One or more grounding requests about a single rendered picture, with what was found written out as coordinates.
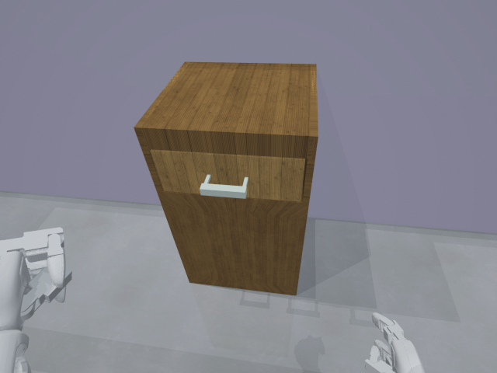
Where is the left robot hand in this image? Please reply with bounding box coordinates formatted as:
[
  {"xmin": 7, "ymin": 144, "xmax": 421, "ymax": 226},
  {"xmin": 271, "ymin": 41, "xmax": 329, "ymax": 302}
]
[{"xmin": 0, "ymin": 227, "xmax": 72, "ymax": 331}]

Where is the handle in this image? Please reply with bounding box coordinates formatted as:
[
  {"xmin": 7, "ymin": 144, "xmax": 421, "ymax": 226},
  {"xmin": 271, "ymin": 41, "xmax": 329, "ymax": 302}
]
[{"xmin": 200, "ymin": 174, "xmax": 249, "ymax": 199}]

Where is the cabinet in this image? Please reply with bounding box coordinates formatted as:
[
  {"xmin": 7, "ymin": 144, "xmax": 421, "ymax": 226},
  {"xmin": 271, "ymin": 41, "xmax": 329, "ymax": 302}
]
[{"xmin": 134, "ymin": 62, "xmax": 318, "ymax": 296}]

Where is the right robot hand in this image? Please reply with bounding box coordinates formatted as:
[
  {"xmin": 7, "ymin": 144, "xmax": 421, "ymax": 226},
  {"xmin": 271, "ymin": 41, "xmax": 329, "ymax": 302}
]
[{"xmin": 365, "ymin": 312, "xmax": 425, "ymax": 373}]

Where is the drawer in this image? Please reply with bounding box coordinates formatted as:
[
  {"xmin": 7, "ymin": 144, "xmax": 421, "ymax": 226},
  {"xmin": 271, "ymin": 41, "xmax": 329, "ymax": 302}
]
[{"xmin": 151, "ymin": 149, "xmax": 305, "ymax": 202}]

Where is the left robot forearm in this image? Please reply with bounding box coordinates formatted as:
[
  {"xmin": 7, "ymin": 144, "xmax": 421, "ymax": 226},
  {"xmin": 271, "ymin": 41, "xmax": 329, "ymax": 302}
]
[{"xmin": 0, "ymin": 329, "xmax": 31, "ymax": 373}]

